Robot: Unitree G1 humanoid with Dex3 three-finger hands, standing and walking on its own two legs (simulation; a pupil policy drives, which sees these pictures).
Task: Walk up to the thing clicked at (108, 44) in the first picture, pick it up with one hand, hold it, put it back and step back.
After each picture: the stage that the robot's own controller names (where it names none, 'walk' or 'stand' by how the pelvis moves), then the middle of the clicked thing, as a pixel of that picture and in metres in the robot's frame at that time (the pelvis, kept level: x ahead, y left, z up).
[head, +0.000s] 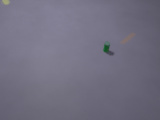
stand; (106, 47) +1.37 -0.31 -0.72
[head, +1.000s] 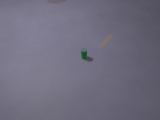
walk; (84, 53) +1.27 +0.05 -0.69
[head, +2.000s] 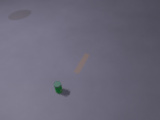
walk; (58, 87) +0.81 +0.27 -0.71
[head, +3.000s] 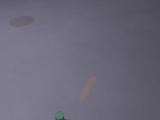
walk; (59, 118) +0.53 +0.17 -0.70
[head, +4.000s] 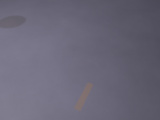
stand; out of the picture +0.40 +0.15 -0.71
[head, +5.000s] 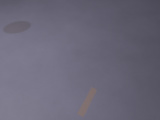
stand; out of the picture +0.38 +0.15 -0.72
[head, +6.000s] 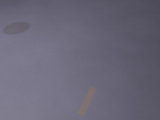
stand; out of the picture +0.39 +0.16 -0.73
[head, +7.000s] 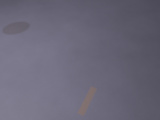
stand; out of the picture +0.38 +0.16 -0.73
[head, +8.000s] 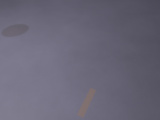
stand; out of the picture +0.38 +0.16 -0.73
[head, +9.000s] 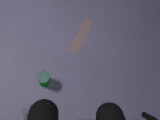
go down; (44, 79) +0.43 +0.17 -0.45
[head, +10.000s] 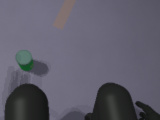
go down; (25, 61) +0.46 +0.21 -0.31
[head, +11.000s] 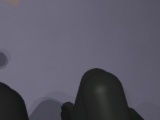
close in; out of the picture +0.44 +0.25 -0.23
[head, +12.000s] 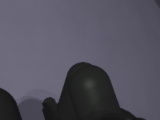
close; out of the picture +0.44 +0.27 -0.22
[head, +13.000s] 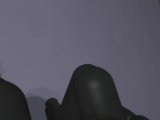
lift; out of the picture +0.40 +0.23 -0.23
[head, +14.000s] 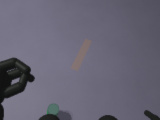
close; (52, 111) +0.35 +0.15 -0.51
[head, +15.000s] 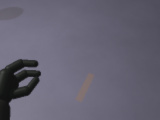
go down; out of the picture +0.31 +0.14 -0.67
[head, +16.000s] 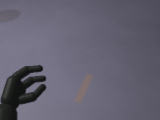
stand; out of the picture +0.31 +0.14 -0.67
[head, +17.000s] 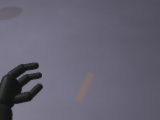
stand; out of the picture +0.31 +0.14 -0.67
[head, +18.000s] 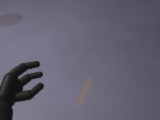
stand; out of the picture +0.30 +0.14 -0.68
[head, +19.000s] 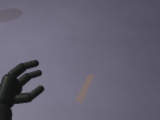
stand; out of the picture +0.30 +0.14 -0.67
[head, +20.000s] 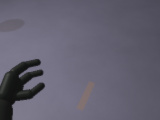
stand; out of the picture +0.31 +0.14 -0.68
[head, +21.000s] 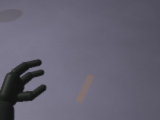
stand; out of the picture +0.31 +0.14 -0.67
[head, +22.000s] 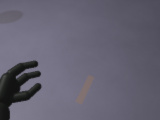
stand; out of the picture +0.31 +0.14 -0.68
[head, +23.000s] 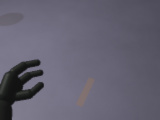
stand; out of the picture +0.30 +0.14 -0.68
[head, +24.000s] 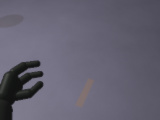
stand; out of the picture +0.31 +0.14 -0.68
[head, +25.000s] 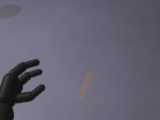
stand; out of the picture +0.31 +0.14 -0.66
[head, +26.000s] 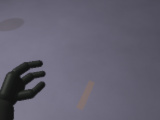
stand; out of the picture +0.30 +0.14 -0.68
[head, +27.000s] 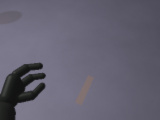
stand; out of the picture +0.31 +0.14 -0.67
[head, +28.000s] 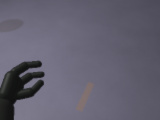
stand; out of the picture +0.30 +0.14 -0.68
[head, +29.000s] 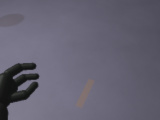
stand; out of the picture +0.30 +0.14 -0.68
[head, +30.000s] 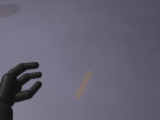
stand; out of the picture +0.32 +0.14 -0.67
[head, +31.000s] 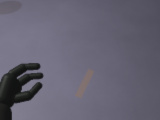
stand; out of the picture +0.31 +0.14 -0.67
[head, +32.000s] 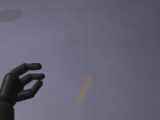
stand; out of the picture +0.31 +0.14 -0.68
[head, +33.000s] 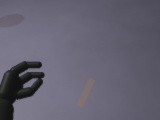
stand; out of the picture +0.31 +0.14 -0.68
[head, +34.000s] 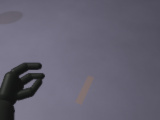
stand; out of the picture +0.31 +0.14 -0.68
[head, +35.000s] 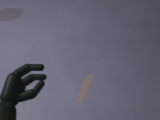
stand; out of the picture +0.31 +0.14 -0.67
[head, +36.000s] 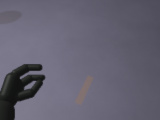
stand; out of the picture +0.30 +0.14 -0.68
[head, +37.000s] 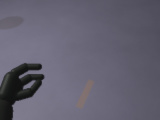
close; out of the picture +0.31 +0.14 -0.68
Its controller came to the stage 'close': yes
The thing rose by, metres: 0.02
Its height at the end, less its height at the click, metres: +0.00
